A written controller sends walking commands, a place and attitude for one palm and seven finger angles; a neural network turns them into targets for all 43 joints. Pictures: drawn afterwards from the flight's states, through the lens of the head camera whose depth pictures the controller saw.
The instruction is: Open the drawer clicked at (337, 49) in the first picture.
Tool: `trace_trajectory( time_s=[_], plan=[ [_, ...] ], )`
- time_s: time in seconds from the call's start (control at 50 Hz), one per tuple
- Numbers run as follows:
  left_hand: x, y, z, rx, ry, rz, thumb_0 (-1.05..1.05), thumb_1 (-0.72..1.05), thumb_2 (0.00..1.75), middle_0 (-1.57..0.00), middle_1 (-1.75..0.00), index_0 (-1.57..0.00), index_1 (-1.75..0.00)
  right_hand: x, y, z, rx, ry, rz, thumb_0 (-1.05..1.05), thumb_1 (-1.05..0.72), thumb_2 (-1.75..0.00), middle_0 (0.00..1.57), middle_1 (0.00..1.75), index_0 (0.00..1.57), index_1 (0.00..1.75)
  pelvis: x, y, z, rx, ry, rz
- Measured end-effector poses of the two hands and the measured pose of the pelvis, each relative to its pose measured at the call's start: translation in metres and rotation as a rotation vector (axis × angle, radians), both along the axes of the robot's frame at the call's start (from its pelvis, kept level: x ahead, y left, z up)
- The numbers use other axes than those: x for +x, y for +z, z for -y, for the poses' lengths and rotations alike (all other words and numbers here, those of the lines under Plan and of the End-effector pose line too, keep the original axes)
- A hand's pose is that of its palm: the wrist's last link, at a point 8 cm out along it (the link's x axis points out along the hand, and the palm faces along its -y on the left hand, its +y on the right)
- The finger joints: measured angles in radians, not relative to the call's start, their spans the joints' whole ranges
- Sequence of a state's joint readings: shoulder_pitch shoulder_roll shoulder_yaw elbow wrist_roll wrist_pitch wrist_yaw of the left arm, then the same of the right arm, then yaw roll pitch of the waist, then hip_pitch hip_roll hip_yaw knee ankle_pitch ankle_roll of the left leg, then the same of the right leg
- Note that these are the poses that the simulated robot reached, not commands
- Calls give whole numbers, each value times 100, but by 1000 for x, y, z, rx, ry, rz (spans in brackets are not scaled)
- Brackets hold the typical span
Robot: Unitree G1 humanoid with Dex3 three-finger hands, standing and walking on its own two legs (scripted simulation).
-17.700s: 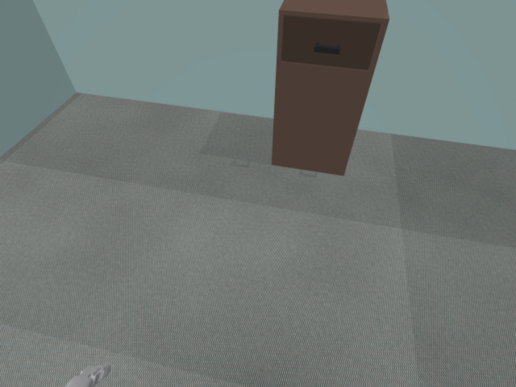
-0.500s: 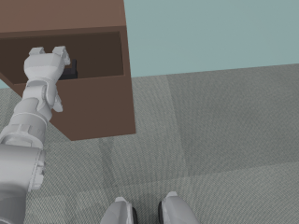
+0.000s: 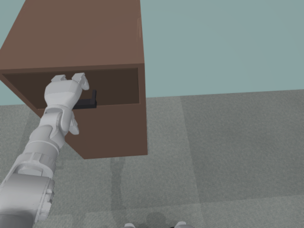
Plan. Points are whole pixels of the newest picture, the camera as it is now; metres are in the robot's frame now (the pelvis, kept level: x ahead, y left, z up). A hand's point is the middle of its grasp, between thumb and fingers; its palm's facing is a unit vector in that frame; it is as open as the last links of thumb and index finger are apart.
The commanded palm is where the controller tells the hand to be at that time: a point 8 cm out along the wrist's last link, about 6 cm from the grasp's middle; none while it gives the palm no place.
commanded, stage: lift the fingers back up to retry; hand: left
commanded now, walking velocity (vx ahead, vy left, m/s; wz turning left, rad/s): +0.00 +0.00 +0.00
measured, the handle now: (80, 98) +0.50 +0.22 -0.03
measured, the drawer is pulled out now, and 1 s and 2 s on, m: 0.00 0.00 0.00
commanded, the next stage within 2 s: re-aim the fingers above the handle in 0.08 s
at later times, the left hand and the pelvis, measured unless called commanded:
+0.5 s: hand (72, 103) +0.45 +0.22 +0.02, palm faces -0.08 -0.05 -1.00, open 13.7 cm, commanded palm +0.44 +0.23 +0.08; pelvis +0.00 -0.01 +0.01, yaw +0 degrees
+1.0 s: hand (71, 103) +0.45 +0.22 +0.03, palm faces -0.06 -0.05 -1.00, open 13.8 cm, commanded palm +0.43 +0.22 +0.08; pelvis -0.01 -0.01 +0.00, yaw -1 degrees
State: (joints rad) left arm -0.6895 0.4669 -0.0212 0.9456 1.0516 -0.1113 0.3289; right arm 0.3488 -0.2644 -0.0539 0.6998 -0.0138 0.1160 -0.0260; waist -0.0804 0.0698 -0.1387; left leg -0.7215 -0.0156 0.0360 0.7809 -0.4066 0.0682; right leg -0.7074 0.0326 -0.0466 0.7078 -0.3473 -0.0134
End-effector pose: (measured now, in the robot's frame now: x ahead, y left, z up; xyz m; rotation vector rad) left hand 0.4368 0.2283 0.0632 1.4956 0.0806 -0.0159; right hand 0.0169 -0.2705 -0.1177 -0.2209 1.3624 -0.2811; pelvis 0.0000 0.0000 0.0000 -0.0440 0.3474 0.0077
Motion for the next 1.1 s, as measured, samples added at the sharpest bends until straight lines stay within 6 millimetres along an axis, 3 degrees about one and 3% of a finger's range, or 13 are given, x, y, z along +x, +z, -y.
trace_trajectory(
  time_s=[0.16, 0.28, 0.56, 0.74, 1.1],
  plan=[
    [-1, 6, 2, 18, 31, -6, 0, -49, 30, -35, -121, -37, -122, 35, -1, -1, 35, 25, 50, 1, -91, -90, 20, 30, 20, 30, 6, 4, 4, 8, 1, 15],
    [-1, 9, 3, 27, 37, -19, 0, -49, 30, -33, -120, -36, -121, 44, 0, 2, 35, 29, 70, 1, -91, -90, 20, 30, 20, 30, 7, 6, 8, 14, -1, 21],
    [-2, 10, 3, 33, 32, -19, 0, -49, 30, -32, -120, -33, -121, 15, 2, 16, 4, -8, 20, 1, -91, -90, 20, 30, 20, 30, 2, 5, 14, 20, -10, 20],
    [-3, 16, 7, 29, 24, 4, 0, -49, 30, -32, -120, -32, -121, -4, 1, 15, 8, -31, -3, 1, -91, -90, 20, 30, 20, 30, -3, 5, 12, 20, -15, 24],
    [-11, 15, 9, 31, 5, 1, 0, -49, 30, -32, -120, -32, -120, -4, 0, 5, 20, -23, 28, 1, -91, -90, 20, 30, 20, 30, -9, 4, 7, 17, -13, 34]
  ],
)
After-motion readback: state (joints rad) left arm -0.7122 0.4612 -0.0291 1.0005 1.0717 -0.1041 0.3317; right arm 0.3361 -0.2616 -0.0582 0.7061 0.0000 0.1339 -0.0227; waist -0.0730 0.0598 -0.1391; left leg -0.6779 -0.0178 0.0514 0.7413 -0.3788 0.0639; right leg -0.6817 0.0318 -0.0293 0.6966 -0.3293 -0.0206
